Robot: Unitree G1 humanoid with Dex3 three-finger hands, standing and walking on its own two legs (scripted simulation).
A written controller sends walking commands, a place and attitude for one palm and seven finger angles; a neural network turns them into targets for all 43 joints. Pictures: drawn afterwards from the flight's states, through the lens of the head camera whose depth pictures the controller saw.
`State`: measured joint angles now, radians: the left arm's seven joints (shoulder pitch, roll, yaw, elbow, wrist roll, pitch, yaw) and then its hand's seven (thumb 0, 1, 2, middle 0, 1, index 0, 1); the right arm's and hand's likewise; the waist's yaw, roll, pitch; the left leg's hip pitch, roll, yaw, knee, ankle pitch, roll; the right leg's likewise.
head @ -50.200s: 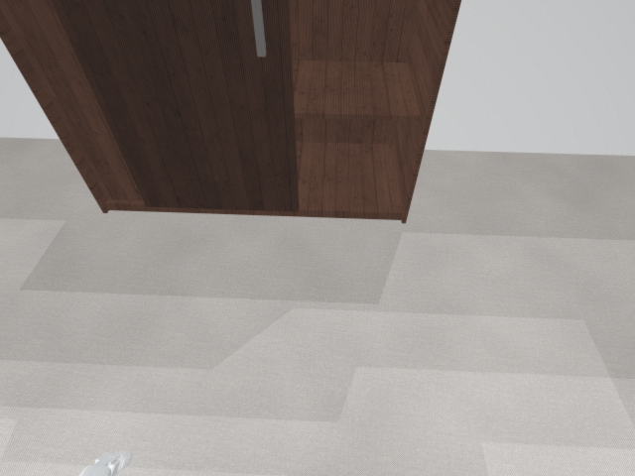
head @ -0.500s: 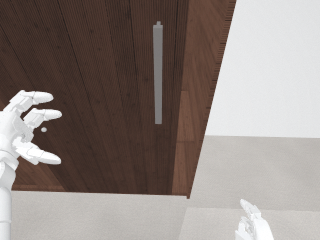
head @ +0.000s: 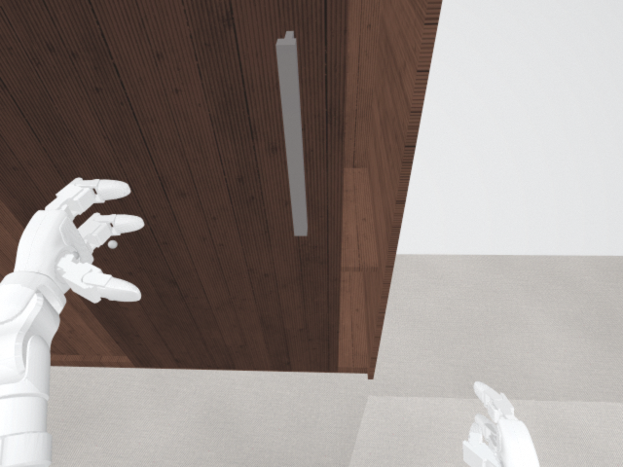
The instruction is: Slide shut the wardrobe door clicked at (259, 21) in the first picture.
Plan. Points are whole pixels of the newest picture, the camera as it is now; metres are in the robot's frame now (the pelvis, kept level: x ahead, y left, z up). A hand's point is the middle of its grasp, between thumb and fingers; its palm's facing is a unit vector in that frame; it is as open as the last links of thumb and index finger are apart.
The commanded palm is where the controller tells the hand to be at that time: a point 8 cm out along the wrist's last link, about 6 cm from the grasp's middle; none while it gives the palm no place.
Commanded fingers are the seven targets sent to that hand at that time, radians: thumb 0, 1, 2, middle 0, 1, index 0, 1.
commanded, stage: move the hooked fingers beside the handle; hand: left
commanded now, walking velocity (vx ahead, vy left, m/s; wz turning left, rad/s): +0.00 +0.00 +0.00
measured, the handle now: (296, 147) +0.55 +0.08 +0.15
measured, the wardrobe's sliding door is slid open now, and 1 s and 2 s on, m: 0.10 0.10 0.10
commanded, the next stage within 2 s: none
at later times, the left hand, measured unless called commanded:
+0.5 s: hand (166, 207) +0.36 +0.22 +0.18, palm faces +0.06 -1.00 -0.01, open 14.0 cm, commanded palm +0.34 +0.27 +0.18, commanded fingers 0.00 -0.50 0.30 -0.30 -1.20 -0.30 -1.20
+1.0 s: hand (216, 188) +0.43 +0.18 +0.16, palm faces +0.06 -1.00 +0.01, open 14.0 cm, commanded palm +0.41 +0.22 +0.17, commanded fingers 0.00 -0.50 0.30 -0.30 -1.20 -0.30 -1.20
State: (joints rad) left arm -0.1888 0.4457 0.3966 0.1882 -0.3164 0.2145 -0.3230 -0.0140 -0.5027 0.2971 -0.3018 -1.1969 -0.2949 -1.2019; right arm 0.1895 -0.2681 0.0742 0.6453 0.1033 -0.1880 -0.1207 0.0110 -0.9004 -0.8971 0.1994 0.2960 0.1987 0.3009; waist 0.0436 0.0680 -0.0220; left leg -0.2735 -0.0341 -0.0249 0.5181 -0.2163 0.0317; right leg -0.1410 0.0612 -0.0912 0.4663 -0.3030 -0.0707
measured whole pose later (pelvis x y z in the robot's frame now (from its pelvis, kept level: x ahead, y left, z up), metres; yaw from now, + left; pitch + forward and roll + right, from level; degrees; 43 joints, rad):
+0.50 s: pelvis +0.02 +0.01 +0.00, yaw -1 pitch +1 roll +0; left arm -0.27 0.35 0.32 0.16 -0.29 0.17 -0.22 -0.02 -0.50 0.30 -0.30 -1.20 -0.29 -1.20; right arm 0.22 -0.26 0.05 0.64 0.09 -0.13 -0.09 0.01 -0.90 -0.90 0.20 0.30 0.20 0.30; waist 0.02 0.05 -0.05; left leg -0.28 -0.04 0.00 0.52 -0.25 0.04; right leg -0.16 0.05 -0.06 0.48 -0.33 -0.06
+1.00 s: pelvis +0.02 +0.01 +0.00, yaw -2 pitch +1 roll +0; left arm -0.53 0.30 0.23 0.46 -0.22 0.19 -0.07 -0.01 -0.50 0.30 -0.30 -1.20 -0.30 -1.20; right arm 0.24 -0.25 0.05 0.67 0.08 -0.05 -0.08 0.01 -0.90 -0.90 0.20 0.30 0.20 0.30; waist -0.02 0.04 -0.03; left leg -0.29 -0.04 0.01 0.49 -0.23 0.05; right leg -0.17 0.05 -0.05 0.45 -0.31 -0.05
